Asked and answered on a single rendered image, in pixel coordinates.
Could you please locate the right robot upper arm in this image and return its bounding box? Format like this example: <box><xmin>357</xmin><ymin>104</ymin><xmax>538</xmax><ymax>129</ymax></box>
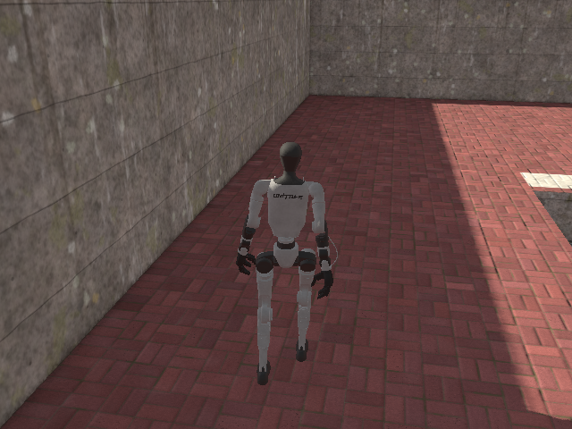
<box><xmin>307</xmin><ymin>181</ymin><xmax>325</xmax><ymax>233</ymax></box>

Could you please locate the humanoid robot torso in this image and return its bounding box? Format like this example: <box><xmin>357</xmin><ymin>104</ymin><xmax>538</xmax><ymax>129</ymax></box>
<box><xmin>267</xmin><ymin>176</ymin><xmax>309</xmax><ymax>268</ymax></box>

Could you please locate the robot left hand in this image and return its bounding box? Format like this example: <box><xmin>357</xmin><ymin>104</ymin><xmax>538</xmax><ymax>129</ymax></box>
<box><xmin>236</xmin><ymin>253</ymin><xmax>256</xmax><ymax>275</ymax></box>

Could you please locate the left robot upper arm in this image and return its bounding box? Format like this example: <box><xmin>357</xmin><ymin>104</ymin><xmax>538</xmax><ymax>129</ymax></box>
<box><xmin>246</xmin><ymin>180</ymin><xmax>270</xmax><ymax>229</ymax></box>

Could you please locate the left robot forearm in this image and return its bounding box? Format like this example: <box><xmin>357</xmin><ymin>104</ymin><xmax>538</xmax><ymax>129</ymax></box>
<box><xmin>238</xmin><ymin>215</ymin><xmax>256</xmax><ymax>256</ymax></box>

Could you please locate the right robot forearm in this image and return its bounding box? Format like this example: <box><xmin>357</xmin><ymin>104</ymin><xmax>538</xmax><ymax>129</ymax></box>
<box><xmin>315</xmin><ymin>220</ymin><xmax>332</xmax><ymax>271</ymax></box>

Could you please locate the robot left foot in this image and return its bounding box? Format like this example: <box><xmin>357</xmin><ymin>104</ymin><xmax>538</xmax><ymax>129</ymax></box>
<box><xmin>257</xmin><ymin>360</ymin><xmax>271</xmax><ymax>385</ymax></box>

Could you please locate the robot right hand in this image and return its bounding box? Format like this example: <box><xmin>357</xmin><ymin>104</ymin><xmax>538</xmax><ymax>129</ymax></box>
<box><xmin>311</xmin><ymin>270</ymin><xmax>333</xmax><ymax>299</ymax></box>

